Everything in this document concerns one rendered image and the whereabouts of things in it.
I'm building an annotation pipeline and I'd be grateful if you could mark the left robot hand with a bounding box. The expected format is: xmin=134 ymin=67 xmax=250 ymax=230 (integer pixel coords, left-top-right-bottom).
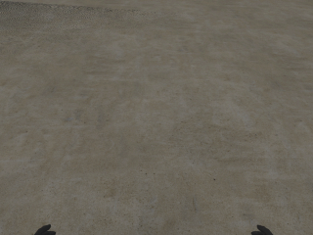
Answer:
xmin=34 ymin=224 xmax=56 ymax=235

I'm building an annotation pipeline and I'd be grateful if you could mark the right robot hand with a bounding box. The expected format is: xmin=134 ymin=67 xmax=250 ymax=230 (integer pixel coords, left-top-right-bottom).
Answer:
xmin=251 ymin=224 xmax=273 ymax=235

